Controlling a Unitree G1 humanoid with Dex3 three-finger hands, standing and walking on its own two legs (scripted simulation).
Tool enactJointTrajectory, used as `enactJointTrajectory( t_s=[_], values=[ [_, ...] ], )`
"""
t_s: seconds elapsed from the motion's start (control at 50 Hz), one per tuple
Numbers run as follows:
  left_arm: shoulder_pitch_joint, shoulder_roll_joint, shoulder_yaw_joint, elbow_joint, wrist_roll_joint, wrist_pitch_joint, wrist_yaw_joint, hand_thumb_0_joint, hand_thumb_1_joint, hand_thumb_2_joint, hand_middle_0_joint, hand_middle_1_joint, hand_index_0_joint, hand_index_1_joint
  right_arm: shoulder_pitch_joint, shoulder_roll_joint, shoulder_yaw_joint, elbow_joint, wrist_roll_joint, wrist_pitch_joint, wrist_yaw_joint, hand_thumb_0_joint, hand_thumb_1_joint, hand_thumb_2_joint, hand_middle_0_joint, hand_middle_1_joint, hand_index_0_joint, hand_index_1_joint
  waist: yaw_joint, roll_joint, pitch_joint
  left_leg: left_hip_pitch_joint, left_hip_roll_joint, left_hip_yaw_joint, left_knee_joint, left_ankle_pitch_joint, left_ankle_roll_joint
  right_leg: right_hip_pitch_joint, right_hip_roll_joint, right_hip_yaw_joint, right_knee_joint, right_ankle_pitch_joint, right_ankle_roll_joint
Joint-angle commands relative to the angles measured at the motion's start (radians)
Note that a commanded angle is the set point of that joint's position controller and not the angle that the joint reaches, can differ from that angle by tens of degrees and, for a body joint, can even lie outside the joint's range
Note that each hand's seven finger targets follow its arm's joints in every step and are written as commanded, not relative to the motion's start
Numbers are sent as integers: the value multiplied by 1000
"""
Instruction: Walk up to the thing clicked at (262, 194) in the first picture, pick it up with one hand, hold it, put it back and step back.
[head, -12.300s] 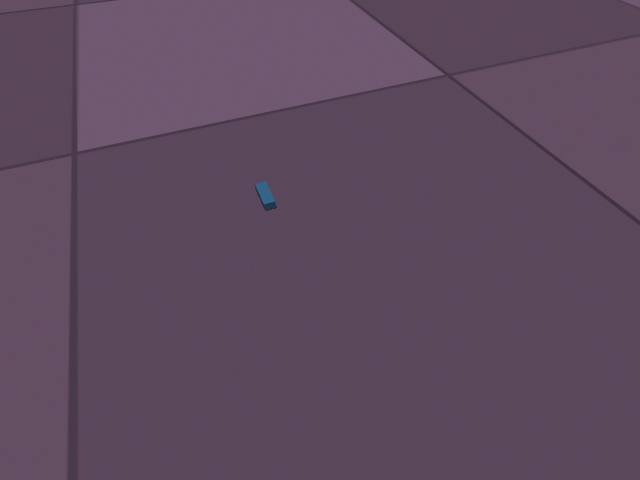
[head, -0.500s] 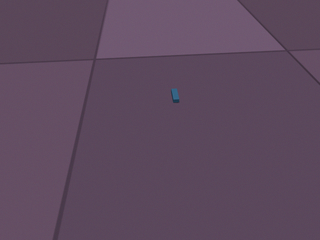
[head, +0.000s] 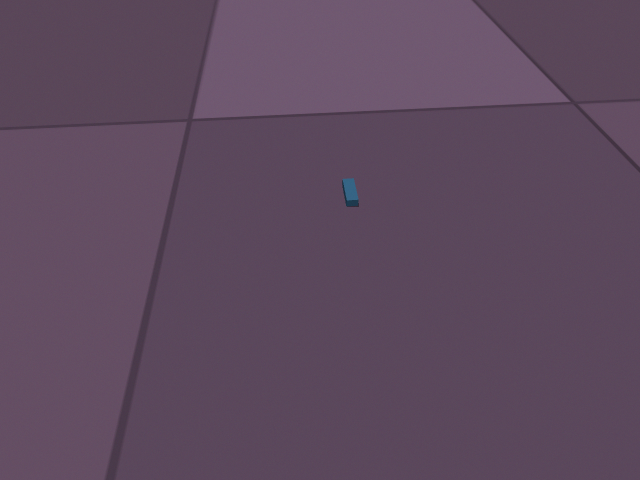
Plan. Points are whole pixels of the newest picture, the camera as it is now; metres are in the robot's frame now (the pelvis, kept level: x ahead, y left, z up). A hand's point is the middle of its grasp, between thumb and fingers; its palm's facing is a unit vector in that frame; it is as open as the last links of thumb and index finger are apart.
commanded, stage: stand
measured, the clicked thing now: (350, 192) +1.42 -0.11 -0.76
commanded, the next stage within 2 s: walk up in 0.66 s
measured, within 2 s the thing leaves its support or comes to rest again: neither
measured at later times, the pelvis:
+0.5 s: pelvis +0.00 +0.00 +0.00, yaw +0 degrees
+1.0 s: pelvis +0.06 -0.03 -0.04, yaw -16 degrees
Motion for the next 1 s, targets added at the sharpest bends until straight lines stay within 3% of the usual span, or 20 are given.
enactJointTrajectory(
  t_s=[0.0,0.14,0.28,0.62,0.64,0.66,0.68,0.7,0.72,0.74,0.76,0.82,0.84,0.86,0.88,0.9,0.92,0.94,0.96,0.98],
  values=[
    [-26,212,40,-54,-2,-21,20,0,900,900,-200,-300,-200,-300,-30,-212,-43,-66,5,-22,-14,0,-900,-900,200,300,200,300,-1,0,-85,16,128,-77,-38,198,28,12,-105,59,-21,196,-47],
    [-19,212,41,-51,-1,-18,18,0,900,900,-200,-300,-200,-300,-27,-216,-44,-63,4,-21,-14,0,-900,-900,200,300,200,300,0,-1,-64,-1,121,-78,-50,130,27,-9,-101,65,-36,145,-47],
    [-26,208,38,-55,-2,-20,18,0,900,900,-200,-300,-200,-300,-34,-218,-45,-65,6,-23,-14,0,-900,-900,200,300,200,300,0,3,-80,25,127,-79,-38,180,26,-2,-102,64,-30,172,-49],
    [-21,215,39,-56,-1,-21,18,0,900,900,-200,-300,-200,-300,-22,-215,-45,-58,3,-22,-11,0,-900,-900,200,300,200,300,-4,4,-60,-2,122,-78,-54,110,26,-15,-101,69,-40,126,-48],
    [97,342,107,-128,2,-18,-7,0,900,900,-200,-300,-200,-300,-89,-362,-139,-205,-35,-38,31,0,-900,-900,200,300,200,300,-5,94,-88,94,106,1,148,-393,66,-196,-102,236,38,-288,-125],
    [75,328,105,-136,1,-17,-18,0,900,900,-200,-300,-200,-300,-66,-334,-139,-210,-46,-30,48,0,-900,-900,200,300,200,300,-30,69,-33,86,106,-37,164,-532,94,-366,-110,282,14,-465,-127],
    [-28,308,117,-174,4,-19,-25,0,900,900,-200,-300,-200,-300,-13,-314,-142,-218,-40,-23,59,0,-900,-900,200,300,200,300,-86,29,0,120,118,-70,129,-553,111,-484,-90,270,38,-481,-104],
    [-121,277,114,-222,1,-22,-25,0,900,900,-200,-300,-200,-300,56,-314,-150,-220,-38,-19,65,0,-900,-900,200,300,200,300,-145,61,35,233,186,-129,14,-566,142,-670,-39,161,123,-403,-66],
    [-178,228,105,-251,-5,-24,-22,0,900,900,-200,-300,-200,-300,105,-343,-168,-215,-38,-23,61,0,-900,-900,200,300,200,300,-183,263,8,297,369,-295,-162,-509,201,-759,26,-14,452,-286,-62],
    [-126,241,105,-253,1,-27,-17,0,900,900,-200,-300,-200,-300,47,-354,-175,-259,-38,-29,60,0,-900,-900,200,300,200,300,-139,218,-31,236,460,-320,-203,-428,237,-703,-37,-42,575,-302,-60],
    [-67,270,107,-232,1,-27,-21,0,900,900,-200,-300,-200,-300,16,-328,-165,-292,-34,-30,62,0,-900,-900,200,300,200,300,-102,109,-51,169,452,-269,-202,-424,239,-617,-81,-28,598,-282,-61],
    [106,276,119,-188,-18,-19,-55,0,900,900,-200,-300,-200,-300,-143,-326,-168,-348,-45,-37,78,0,-900,-900,200,300,200,300,17,197,-18,34,355,-62,-164,-445,191,-408,-130,-81,509,-220,-43],
    [127,287,125,-177,-17,-25,-56,0,900,900,-200,-300,-200,-300,-155,-321,-167,-359,-44,-40,84,0,-900,-900,200,300,200,300,21,185,-10,-8,308,19,-111,-398,172,-331,-128,-110,467,-184,-40],
    [151,288,129,-170,-18,-28,-53,0,900,900,-200,-300,-200,-300,-152,-316,-168,-369,-55,-35,90,0,-900,-900,200,300,200,300,27,160,-19,-61,276,86,-49,-402,163,-247,-102,-155,426,-164,-38],
    [233,280,132,-150,-20,-35,-45,0,900,900,-200,-300,-200,-300,-161,-315,-166,-375,-64,-25,94,0,-900,-900,200,300,200,300,64,107,-33,-147,242,161,73,-398,148,-113,-100,-178,348,-110,-42],
    [366,308,144,-107,-17,-46,-31,0,900,900,-200,-300,-200,-300,-184,-296,-161,-390,-71,-16,95,0,-900,-900,200,300,200,300,130,-36,-54,-330,169,226,303,-415,121,105,-69,-167,281,-87,-59],
    [527,370,167,-74,-7,-59,-9,0,900,900,-200,-300,-200,-300,-189,-243,-140,-412,-77,-11,101,0,-900,-900,200,300,200,300,200,-242,-59,-539,75,225,640,-460,87,268,-73,-24,199,-232,-106],
    [604,412,180,-86,6,-56,14,0,900,900,-200,-300,-200,-300,-223,-181,-110,-458,-67,-10,110,0,-900,-900,200,300,200,300,227,-377,2,-813,-16,144,890,-536,39,278,-230,346,37,-611,-174],
    [445,422,160,-169,2,-61,26,0,900,900,-200,-300,-200,-300,-205,-216,-117,-500,-43,-12,124,0,-900,-900,200,300,200,300,128,-238,-9,-807,4,-96,919,-446,7,134,-408,846,-220,-798,-283],
    [291,463,159,-230,-7,-71,36,0,900,900,-200,-300,-200,-300,-192,-286,-133,-480,-40,-17,127,0,-900,-900,200,300,200,300,55,-108,10,-781,87,-183,929,-378,3,73,-459,921,-253,-860,-341]
  ],
)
